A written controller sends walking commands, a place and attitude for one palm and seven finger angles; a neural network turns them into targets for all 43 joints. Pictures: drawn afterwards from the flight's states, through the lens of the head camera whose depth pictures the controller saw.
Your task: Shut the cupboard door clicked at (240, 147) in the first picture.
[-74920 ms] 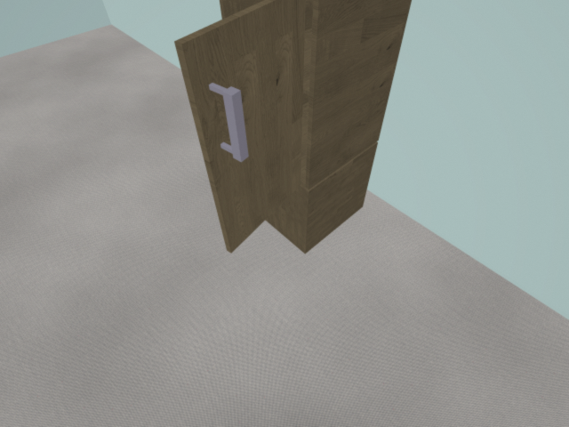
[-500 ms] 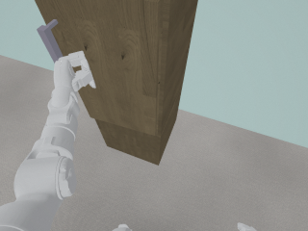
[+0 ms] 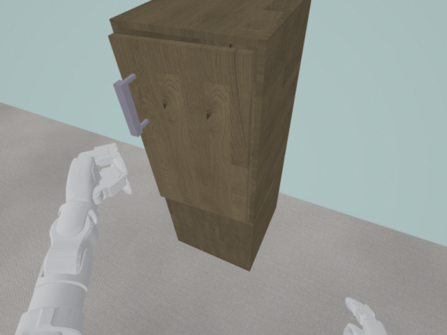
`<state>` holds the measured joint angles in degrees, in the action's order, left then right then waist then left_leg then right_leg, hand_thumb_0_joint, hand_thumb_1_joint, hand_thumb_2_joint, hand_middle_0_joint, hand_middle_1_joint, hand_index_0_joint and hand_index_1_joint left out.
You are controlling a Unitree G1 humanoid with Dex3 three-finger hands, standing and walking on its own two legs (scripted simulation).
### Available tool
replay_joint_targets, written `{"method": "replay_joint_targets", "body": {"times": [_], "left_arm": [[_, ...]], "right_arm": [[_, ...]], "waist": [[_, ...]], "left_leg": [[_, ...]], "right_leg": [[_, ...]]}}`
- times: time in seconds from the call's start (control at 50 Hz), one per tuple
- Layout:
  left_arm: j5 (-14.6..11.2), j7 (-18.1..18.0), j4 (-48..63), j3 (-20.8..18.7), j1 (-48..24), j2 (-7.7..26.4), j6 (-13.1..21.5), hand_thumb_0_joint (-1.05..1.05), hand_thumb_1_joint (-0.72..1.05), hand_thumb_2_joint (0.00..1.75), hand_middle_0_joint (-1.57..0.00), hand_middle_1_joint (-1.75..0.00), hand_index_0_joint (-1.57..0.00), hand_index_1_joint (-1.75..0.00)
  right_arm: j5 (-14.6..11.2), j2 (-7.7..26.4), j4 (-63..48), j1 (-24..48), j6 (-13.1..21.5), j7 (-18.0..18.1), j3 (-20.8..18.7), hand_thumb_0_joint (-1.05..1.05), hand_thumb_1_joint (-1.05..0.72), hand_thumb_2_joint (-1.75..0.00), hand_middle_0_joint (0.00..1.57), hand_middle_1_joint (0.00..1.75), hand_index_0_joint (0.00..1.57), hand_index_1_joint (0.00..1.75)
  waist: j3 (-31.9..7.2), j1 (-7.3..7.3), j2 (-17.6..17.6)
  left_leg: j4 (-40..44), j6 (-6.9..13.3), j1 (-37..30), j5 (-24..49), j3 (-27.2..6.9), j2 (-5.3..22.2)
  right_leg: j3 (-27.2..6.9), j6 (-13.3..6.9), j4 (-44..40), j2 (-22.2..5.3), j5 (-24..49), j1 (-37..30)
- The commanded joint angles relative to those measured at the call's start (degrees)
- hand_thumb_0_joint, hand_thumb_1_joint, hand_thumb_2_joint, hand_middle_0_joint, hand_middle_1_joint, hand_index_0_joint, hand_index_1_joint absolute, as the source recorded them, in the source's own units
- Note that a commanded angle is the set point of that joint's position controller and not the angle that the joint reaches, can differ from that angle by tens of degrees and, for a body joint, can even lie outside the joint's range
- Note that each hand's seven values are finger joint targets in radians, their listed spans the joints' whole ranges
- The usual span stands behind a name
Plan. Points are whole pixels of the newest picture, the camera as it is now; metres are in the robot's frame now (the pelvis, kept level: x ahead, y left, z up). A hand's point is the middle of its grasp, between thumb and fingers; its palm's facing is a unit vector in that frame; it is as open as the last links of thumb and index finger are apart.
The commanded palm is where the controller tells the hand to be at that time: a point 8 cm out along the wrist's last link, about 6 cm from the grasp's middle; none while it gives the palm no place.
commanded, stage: draw the hand back to the body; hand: left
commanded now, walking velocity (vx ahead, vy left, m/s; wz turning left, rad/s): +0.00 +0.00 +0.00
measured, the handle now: (134, 105) +0.64 +0.26 +0.10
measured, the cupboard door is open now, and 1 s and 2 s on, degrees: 3 3 3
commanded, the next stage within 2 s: step back with the hand held close in 0.98 s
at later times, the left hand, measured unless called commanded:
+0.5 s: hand (36, 230) +0.22 +0.27 +0.16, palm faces +0.41 -0.85 -0.34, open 5.3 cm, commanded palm +0.17 +0.31 +0.18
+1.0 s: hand (32, 239) +0.21 +0.26 +0.17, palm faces +0.45 -0.80 -0.40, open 7.4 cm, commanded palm +0.16 +0.30 +0.19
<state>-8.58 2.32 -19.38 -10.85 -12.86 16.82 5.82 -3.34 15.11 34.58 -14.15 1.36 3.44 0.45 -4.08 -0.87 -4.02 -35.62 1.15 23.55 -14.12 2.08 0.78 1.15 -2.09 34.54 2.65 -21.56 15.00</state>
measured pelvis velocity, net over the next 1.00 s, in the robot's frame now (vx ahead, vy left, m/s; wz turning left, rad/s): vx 0.02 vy -0.01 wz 0.02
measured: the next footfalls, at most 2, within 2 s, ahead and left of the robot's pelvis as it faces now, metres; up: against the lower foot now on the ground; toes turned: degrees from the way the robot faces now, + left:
none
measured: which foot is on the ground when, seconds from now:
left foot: down 0.00-1.00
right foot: down 0.00-1.00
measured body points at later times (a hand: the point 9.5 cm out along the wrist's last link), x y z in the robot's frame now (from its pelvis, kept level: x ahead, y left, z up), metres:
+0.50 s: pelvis +0.01 +0.01 +0.02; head -0.01 -0.01 +0.46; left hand +0.20 +0.31 +0.18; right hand +0.20 -0.19 -0.07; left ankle +0.05 +0.11 -0.73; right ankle -0.04 -0.10 -0.73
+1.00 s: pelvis +0.02 -0.01 +0.02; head +0.00 -0.03 +0.46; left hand +0.18 +0.30 +0.20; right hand +0.22 -0.22 -0.07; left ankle +0.05 +0.11 -0.73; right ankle -0.04 -0.10 -0.73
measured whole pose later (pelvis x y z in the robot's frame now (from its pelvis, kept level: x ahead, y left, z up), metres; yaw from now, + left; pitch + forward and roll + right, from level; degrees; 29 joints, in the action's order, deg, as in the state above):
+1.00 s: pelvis +0.02 -0.01 +0.02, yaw +1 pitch -3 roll +0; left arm -4.6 -5.9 21.1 -18.6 27.2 19.9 5.1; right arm -0.7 12.8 36.3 -10.5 4.5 4.1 0.9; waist -1.3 3.6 -3.6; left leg -24.7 0.8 10.3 -11.2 1.6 -0.3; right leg 1.4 -2.3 22.1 1.9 -18.0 0.9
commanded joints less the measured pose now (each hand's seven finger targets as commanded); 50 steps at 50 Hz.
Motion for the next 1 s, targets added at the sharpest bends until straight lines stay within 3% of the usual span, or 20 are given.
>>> {"method": "replay_joint_targets", "body": {"times": [0.0,0.06,0.1,0.12,0.14,0.18,0.2,0.24,0.32,0.34,0.38,0.44,0.58,0.66,0.68,0.76,0.84,0.86,0.9,0.98], "left_arm": [[1.7,-5.2,19.9,-5.1,-11.2,13.2,3.4,0.00,0.90,0.90,-1.00,-1.17,-1.00,-1.17],[2.3,-6.2,24.4,-5.1,-7.8,13.0,3.5,0.00,0.90,0.90,-0.92,-1.08,-0.92,-1.08],[2.7,-6.7,27.8,-4.0,-5.0,11.4,3.5,0.00,0.90,0.90,-0.86,-1.02,-0.86,-1.02],[3.1,-7.0,29.1,-4.9,-4.3,12.3,3.5,0.00,0.90,0.90,-0.83,-0.99,-0.83,-0.99],[3.0,-7.1,30.7,-4.1,-1.9,10.9,3.4,0.00,0.90,0.90,-0.81,-0.96,-0.81,-0.96],[3.2,-7.3,33.1,-5.3,1.8,12.1,3.4,0.00,0.90,0.90,-0.75,-0.90,-0.75,-0.90],[3.0,-7.2,34.5,-4.3,4.1,10.4,3.3,0.00,0.90,0.90,-0.72,-0.87,-0.72,-0.87],[3.2,-7.4,37.0,-4.8,7.0,10.4,3.2,0.00,0.90,0.90,-0.67,-0.81,-0.67,-0.81],[3.3,-7.7,40.2,-8.4,13.3,12.6,3.3,0.00,0.90,0.90,-0.56,-0.69,-0.56,-0.69],[3.2,-7.7,41.8,-8.0,15.1,11.5,3.3,0.00,0.90,0.90,-0.53,-0.66,-0.53,-0.66],[3.5,-7.8,44.8,-10.5,18.4,13.5,3.5,0.00,0.90,0.90,-0.47,-0.60,-0.47,-0.60],[3.5,-8.1,48.4,-11.8,24.3,13.2,3.6,0.00,0.90,0.90,-0.39,-0.51,-0.39,-0.51],[2.9,-8.4,52.6,-17.5,38.5,15.3,3.6,0.00,0.90,0.90,-0.20,-0.30,-0.20,-0.30],[3.4,-8.4,49.6,-13.9,33.4,12.2,2.7,0.00,0.90,0.90,-0.20,-0.30,-0.20,-0.30],[3.7,-8.7,49.7,-13.1,31.4,11.9,2.7,0.00,0.90,0.90,-0.20,-0.30,-0.20,-0.30],[4.0,-9.3,50.0,-14.2,29.7,13.8,2.7,0.00,0.90,0.90,-0.20,-0.30,-0.20,-0.30],[3.9,-9.6,53.3,-15.4,32.6,14.7,3.4,0.00,0.90,0.90,-0.20,-0.30,-0.20,-0.30],[3.9,-9.6,53.8,-16.8,33.5,16.2,3.3,0.00,0.90,0.90,-0.20,-0.30,-0.20,-0.30],[3.8,-9.5,54.1,-16.2,34.4,15.2,3.3,0.00,0.90,0.90,-0.20,-0.30,-0.20,-0.30],[3.4,-9.0,51.4,-16.0,35.7,14.1,2.6,0.00,0.90,0.90,-0.20,-0.30,-0.20,-0.30]], "right_arm": [[0.1,5.4,-9.2,7.5,2.4,1.3,-1.1,0.00,-0.90,-0.90,0.20,0.30,0.20,0.30],[0.2,5.3,-9.3,8.9,2.5,1.5,-1.0,0.00,-0.90,-0.90,0.20,0.30,0.20,0.30],[0.4,4.7,-9.5,9.4,2.8,1.3,-0.6,0.00,-0.90,-0.90,0.20,0.30,0.20,0.30],[0.4,4.8,-9.4,9.6,3.0,1.2,-0.3,0.00,-0.90,-0.90,0.20,0.30,0.20,0.30],[0.6,4.5,-9.4,9.6,3.1,1.1,-0.5,0.00,-0.90,-0.90,0.20,0.30,0.20,0.30],[0.8,4.7,-9.4,10.0,3.5,1.0,-0.2,0.00,-0.90,-0.90,0.20,0.30,0.20,0.30],[0.9,4.4,-9.4,10.4,3.5,0.9,-0.4,0.00,-0.90,-0.90,0.20,0.30,0.20,0.30],[1.2,4.3,-9.4,10.6,3.7,0.7,-0.3,0.00,-0.90,-0.90,0.20,0.30,0.20,0.30],[1.4,4.3,-9.1,11.3,3.9,0.7,-0.2,0.00,-0.90,-0.90,0.20,0.30,0.20,0.30],[1.5,4.1,-9.2,11.3,4.0,0.6,-0.4,0.00,-0.90,-0.90,0.20,0.30,0.20,0.30],[1.6,4.2,-9.1,11.5,4.3,0.5,-0.4,0.00,-0.90,-0.90,0.20,0.30,0.20,0.30],[1.8,3.7,-9.0,11.7,4.8,0.4,-0.6,0.00,-0.90,-0.90,0.20,0.30,0.20,0.30],[2.1,3.4,-8.9,11.5,5.5,0.2,-1.2,0.00,-0.90,-0.90,0.20,0.30,0.20,0.30],[2.1,4.1,-7.9,11.2,5.7,0.7,-1.5,0.00,-0.90,-0.90,0.20,0.30,0.20,0.30],[2.0,4.2,-7.8,11.0,5.6,0.9,-1.5,0.00,-0.90,-0.90,0.20,0.30,0.20,0.30],[2.2,4.3,-7.7,11.5,6.1,1.6,-1.7,0.00,-0.90,-0.90,0.20,0.30,0.20,0.30],[2.5,3.6,-8.0,11.9,6.5,1.6,-1.4,0.00,-0.90,-0.90,0.20,0.30,0.20,0.30],[2.6,3.8,-7.8,11.9,6.8,1.6,-1.4,0.00,-0.90,-0.90,0.20,0.30,0.20,0.30],[2.5,3.2,-7.8,11.9,6.6,1.3,-1.0,0.00,-0.90,-0.90,0.20,0.30,0.20,0.30],[2.4,3.1,-7.7,11.6,5.9,1.1,-1.1,0.00,-0.90,-0.90,0.20,0.30,0.20,0.30]], "waist": [[-8.1,0.77,5.4],[-6.5,1.11,2.7],[-5.6,1.33,-1.7],[-5.5,1.46,-2.0],[-5.6,1.40,-2.2],[-5.5,1.91,-0.7],[-4.6,1.87,-1.8],[-4.3,2.05,-0.9],[-2.7,2.86,1.5],[-2.9,2.81,0.5],[-3.6,3.36,0.4],[-3.2,3.70,-2.1],[-0.6,4.60,1.3],[4.2,3.03,2.6],[4.0,2.78,1.1],[1.8,3.66,1.8],[-3.1,4.75,0.4],[-3.2,5.02,-0.3],[-2.1,4.90,-1.6],[1.4,4.40,0.1]], "left_leg": [[7.6,1.5,-15.6,3.6,-2.1,-0.6],[9.8,1.3,-18.1,3.9,-2.0,-0.3],[11.4,0.8,-20.2,4.2,-2.6,0.0],[12.0,0.7,-21.1,4.6,-2.8,-0.1],[12.4,0.5,-21.8,5.3,-3.0,0.2],[13.2,0.7,-22.3,6.5,-2.9,0.2],[13.5,0.5,-22.6,6.9,-2.9,0.5],[14.4,0.4,-23.1,6.6,-3.2,0.6],[15.3,0.5,-22.4,6.2,-3.3,0.5],[15.5,0.3,-22.7,6.7,-3.4,0.7],[15.3,0.4,-22.8,8.2,-3.2,0.5],[14.9,0.1,-22.8,9.1,-3.1,0.6],[13.9,0.5,-20.1,10.4,-2.1,0.4],[13.6,0.9,-20.1,8.2,-1.9,0.5],[14.1,0.9,-20.3,7.2,-1.9,0.4],[14.1,1.3,-21.3,6.6,-2.2,-0.1],[13.1,1.3,-22.2,11.5,-1.7,-0.6],[12.7,1.3,-22.1,12.7,-1.7,-0.6],[12.4,1.0,-21.3,14.0,-1.5,-0.7],[12.8,0.8,-20.5,13.7,-1.2,-0.2]], "right_leg": [[-1.8,1.9,-11.0,-1.5,12.3,3.1],[-1.5,1.4,-13.0,-1.1,11.2,2.1],[-0.9,0.9,-13.3,-1.2,10.7,1.2],[-0.6,0.8,-14.1,-0.9,11.1,1.4],[-0.6,0.7,-14.1,-1.0,11.6,0.2],[-0.3,0.8,-14.9,-1.0,12.8,-0.9],[-0.3,0.7,-15.0,-1.1,12.7,-1.3],[-0.1,0.8,-15.6,-1.1,12.5,-1.8],[0.1,0.8,-16.6,-1.1,12.0,-2.6],[0.1,0.7,-16.4,-1.3,12.1,-3.4],[0.3,0.8,-16.5,-1.4,13.3,-4.4],[0.4,0.7,-16.4,-1.6,13.8,-4.7],[0.3,1.1,-17.0,-2.2,15.6,-5.3],[0.0,1.7,-18.6,-2.2,13.3,-1.0],[-0.1,1.6,-18.2,-2.4,11.9,-1.1],[-0.4,1.6,-18.4,-2.4,11.0,-2.1],[-0.4,1.4,-16.5,-2.9,17.1,-5.9],[-0.6,1.4,-16.9,-2.8,18.8,-6.3],[-0.5,1.3,-16.3,-3.0,20.4,-6.4],[-0.4,1.6,-17.0,-2.9,20.3,-5.1]]}}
